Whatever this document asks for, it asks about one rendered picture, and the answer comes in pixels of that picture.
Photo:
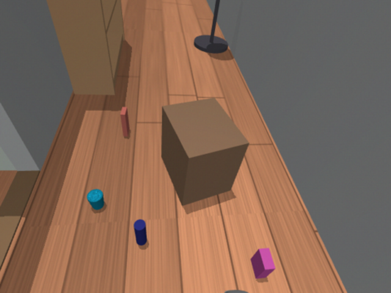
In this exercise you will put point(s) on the bookshelf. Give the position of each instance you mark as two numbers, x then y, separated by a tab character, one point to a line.
91	35

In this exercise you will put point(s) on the coat stand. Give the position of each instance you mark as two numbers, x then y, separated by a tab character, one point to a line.
211	43

